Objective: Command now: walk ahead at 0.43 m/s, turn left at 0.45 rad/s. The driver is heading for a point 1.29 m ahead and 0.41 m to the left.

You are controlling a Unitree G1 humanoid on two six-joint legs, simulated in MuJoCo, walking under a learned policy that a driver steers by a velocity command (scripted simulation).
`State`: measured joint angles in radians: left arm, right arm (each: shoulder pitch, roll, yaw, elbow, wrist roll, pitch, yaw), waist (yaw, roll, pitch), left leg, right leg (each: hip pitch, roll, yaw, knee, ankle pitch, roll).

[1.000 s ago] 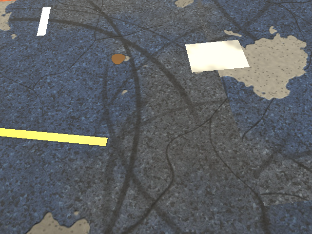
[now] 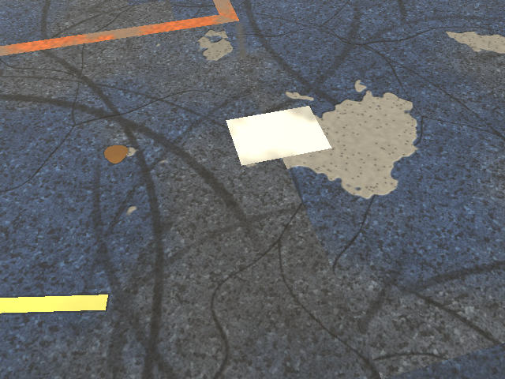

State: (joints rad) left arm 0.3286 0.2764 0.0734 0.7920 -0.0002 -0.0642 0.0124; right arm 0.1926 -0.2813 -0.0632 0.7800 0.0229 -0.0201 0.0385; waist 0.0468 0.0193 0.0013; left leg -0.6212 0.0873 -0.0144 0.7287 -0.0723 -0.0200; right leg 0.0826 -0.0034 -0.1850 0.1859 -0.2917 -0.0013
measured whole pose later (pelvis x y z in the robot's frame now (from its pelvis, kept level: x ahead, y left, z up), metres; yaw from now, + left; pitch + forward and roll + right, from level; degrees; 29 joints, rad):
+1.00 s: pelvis +0.53 +0.16 +0.00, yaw +32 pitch +1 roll -2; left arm 0.36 0.29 0.07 0.85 -0.02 -0.09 -0.01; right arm 0.10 -0.28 -0.05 0.62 0.02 -0.03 0.03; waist 0.10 0.04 0.05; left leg -0.64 0.10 -0.05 0.70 -0.07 0.00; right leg 0.01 0.01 -0.14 0.24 -0.27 0.00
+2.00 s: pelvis +1.03 +0.37 +0.00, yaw +1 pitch +2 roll +0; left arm 0.33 0.29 0.07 0.73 -0.02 -0.04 0.01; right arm 0.03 -0.29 -0.05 0.69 0.00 -0.09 0.01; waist 0.08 0.04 0.04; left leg -0.62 0.06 -0.10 0.58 0.04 -0.07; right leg -0.12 0.11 0.14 0.37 -0.27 -0.08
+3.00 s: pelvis +1.25 +0.40 +0.00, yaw -6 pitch -2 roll +0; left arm 0.19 0.24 0.04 0.83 0.01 0.02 0.03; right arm 0.13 -0.26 -0.01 0.98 0.00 0.00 -0.01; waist -0.01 -0.01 0.04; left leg -0.18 0.01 0.02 0.51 -0.30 0.00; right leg -0.20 0.00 0.06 0.52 -0.29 0.02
